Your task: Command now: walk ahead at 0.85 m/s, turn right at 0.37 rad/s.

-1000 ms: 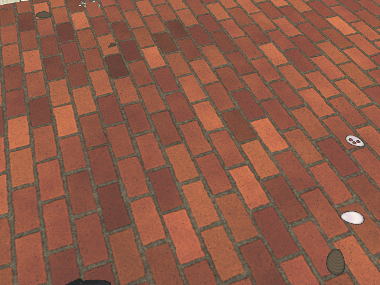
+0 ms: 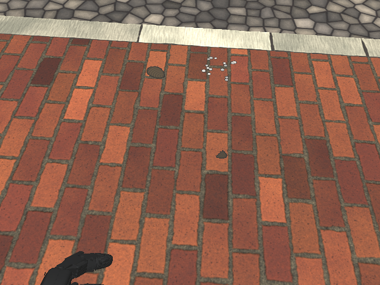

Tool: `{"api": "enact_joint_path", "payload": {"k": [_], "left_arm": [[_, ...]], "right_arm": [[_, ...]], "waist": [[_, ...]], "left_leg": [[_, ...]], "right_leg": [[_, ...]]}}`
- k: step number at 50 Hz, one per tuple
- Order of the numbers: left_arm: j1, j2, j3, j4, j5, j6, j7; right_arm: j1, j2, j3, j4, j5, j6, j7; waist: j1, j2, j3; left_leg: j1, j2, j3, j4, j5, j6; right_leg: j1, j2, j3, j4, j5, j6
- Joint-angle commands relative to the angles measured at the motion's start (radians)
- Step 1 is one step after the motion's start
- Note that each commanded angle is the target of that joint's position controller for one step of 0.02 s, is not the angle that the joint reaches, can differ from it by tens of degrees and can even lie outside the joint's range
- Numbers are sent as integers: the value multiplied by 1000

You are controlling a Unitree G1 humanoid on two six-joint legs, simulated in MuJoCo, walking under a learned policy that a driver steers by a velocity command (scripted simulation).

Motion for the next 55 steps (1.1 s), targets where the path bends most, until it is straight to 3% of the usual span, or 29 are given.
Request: {"api": "enact_joint_path", "payload": {"k": [1, 2, 3, 4, 5, 6, 7, 8, 11, 15, 17, 20, 21, 22, 23, 24, 25, 27, 29, 31, 35, 38, 39, 40, 41, 42, 44, 50, 55], "left_arm": [[193, 154, 56, 16, 0, -19, 4], [411, 172, 67, 92, 3, -22, 9], [595, 210, 87, 144, 18, -20, 19], [560, 310, 117, 145, 31, -10, 17], [503, 302, 140, 104, -2, -2, 11], [398, 200, 112, 29, -27, -23, 16], [295, 175, 107, 22, -41, -26, 13], [228, 148, 95, -1, -46, -28, 17], [183, 168, 97, -27, -37, -25, 22], [262, 245, 132, -10, -54, 26, 62], [295, 228, 133, -5, -71, 57, 78], [263, 183, 132, -42, -59, 83, 99], [218, 161, 127, -67, -55, 88, 99], [225, 104, 108, -87, -44, 91, 93], [340, 29, 82, -83, -12, 86, 91], [520, 112, 85, -87, -33, 71, 60], [476, 198, 103, -33, -38, 80, 58], [289, 193, 101, -42, -28, 110, 76], [255, 120, 76, -62, -4, 110, 75], [215, 84, 66, -78, -15, 96, 78], [198, 121, 76, -58, -35, 94, 73], [224, 145, 95, -41, -35, 86, 64], [254, 192, 110, -38, -21, 85, 66], [250, 270, 127, -43, 25, 85, 63], [180, 242, 125, -58, 54, 76, 61], [93, 176, 106, -87, 43, 67, 69], [8, 106, 87, -108, 5, 54, 78], [138, 147, 100, -67, -1, 80, 98], [139, 226, 134, -51, -11, 89, 80]], "right_arm": [[29, -183, -37, -14, -39, 15, -41], [-46, -193, -40, -33, -38, 24, -49], [-133, -179, -36, -70, -25, 21, -52], [-5, -25, -6, -122, 38, 5, -36], [-26, -118, -2, -143, 27, 2, -40], [-169, -140, 7, -210, 27, -17, -14], [-230, -126, 9, -247, 29, -21, -2], [-243, -135, 4, -247, 11, -13, 1], [-215, -107, 10, -290, -11, 12, -5], [-316, -54, 30, -332, 1, 33, -34], [-389, -76, 22, -366, 19, 46, -36], [-420, -114, 5, -378, 19, 40, -26], [-353, -118, -2, -353, 12, 31, -24], [-248, -134, -7, -326, -9, 27, -32], [-231, -144, -3, -343, -28, 42, -37], [-228, -180, -17, -322, -21, 52, -33], [-307, -113, -11, -365, -13, 55, -37], [-325, -58, 19, -366, -10, 76, -27], [-355, -82, 14, -346, 7, 94, -12], [-309, -157, -26, -335, 19, 118, -12], [-268, -177, -54, -342, 30, 130, -21], [-250, -176, -67, -339, 55, 145, -38], [-224, -147, -62, -337, 56, 147, -42], [-246, -100, -53, -375, 64, 140, -40], [-228, -157, -75, -377, 47, 126, -37], [-185, -208, -95, -345, 42, 132, -36], [-97, -176, -95, -287, 32, 164, -48], [-249, -94, -52, -380, 42, 168, -19], [-288, -80, -37, -420, 40, 168, 20]], "waist": [[161, 141, -116], [267, 137, -182], [359, 71, -234], [194, -363, -373], [231, -75, -555], [247, -55, -478], [163, 64, -257], [108, 130, -155], [22, 97, -8], [81, -22, -155], [110, -61, -186], [103, -118, -162], [65, -119, -180], [46, -32, -285], [101, 174, -361], [190, 368, -490], [145, 205, -409], [100, 43, -262], [145, 54, -152], [127, 138, -145], [121, 212, -186], [156, 202, -164], [158, 151, -180], [148, -139, -159], [126, -215, -128], [81, -143, -105], [48, -91, -83], [143, -101, -61], [150, -125, -85]], "left_leg": [[-45, 265, 74, 405, 1449, -93], [-115, 252, 115, 675, 1423, -116], [-343, 175, 146, 1076, 1058, -131], [-923, -28, 84, 1608, -207, -233], [-1016, 20, -59, 1675, -121, -202], [-1043, 86, -186, 1603, -127, -196], [-1051, 114, -136, 1488, -87, -171], [-1003, 139, -104, 1408, -59, -161], [-811, 155, -39, 1054, -30, -184], [-590, 28, 20, 611, 267, -231], [-592, 1, -16, 486, 342, -235], [-598, 32, -90, 333, 406, -214], [-516, 77, -96, 246, 513, -189], [-281, 242, -203, 254, 669, -112], [-77, 449, -414, 374, 1155, 13], [-22, 668, -754, 344, 941, 210], [-111, 567, -705, 315, 701, 210], [-313, 390, -466, 306, 563, 107], [-520, 261, -345, 267, 550, 36], [-528, 210, -337, 233, 617, 41], [-472, 247, -472, 199, 322, 55], [-606, 192, -482, 194, 41, -23], [-743, 140, -431, 282, -123, -81], [-949, 9, -215, 553, -224, -128], [-985, 34, -150, 794, -231, -172], [-962, 82, -119, 942, -166, -195], [-961, 91, -95, 1096, -60, -217], [-1046, 201, 27, 1019, 69, -291], [-872, 222, 101, 789, 45, -246]], "right_leg": [[344, 153, -37, -12, -69, -47], [525, 143, -23, -68, 9, -61], [753, 38, 95, -45, 79, -113], [1241, -311, 637, 76, 665, -345], [1271, -327, 774, -22, 620, -408], [1184, -263, 742, -98, 222, -331], [918, -201, 661, -188, 109, -286], [714, -164, 599, -232, 131, -260], [296, -20, 422, -279, 326, -209], [237, 85, 350, -156, 432, -85], [309, 101, 419, -103, 252, -18], [411, 100, 530, -3, 11, 25], [413, 117, 522, 97, -44, 43], [321, 164, 449, 336, -289, 82], [140, 272, 317, 546, -845, 119], [62, 189, 323, 766, -844, 140], [32, 136, 308, 854, -754, 172], [47, 129, 262, 854, -648, 194], [178, 91, 185, 573, -608, 192], [262, 139, 118, 361, -619, 190], [349, 147, 195, 132, -507, 149], [548, 121, 190, -134, -338, 94], [692, -2, 261, -170, -331, 43], [703, -259, 510, -233, -334, -90], [582, -387, 612, -274, -209, -161], [539, -345, 512, -260, -160, -139], [523, -225, 341, -229, -111, -66], [657, -211, 157, -208, 105, -112], [629, -269, 71, -185, 168, -110]]}}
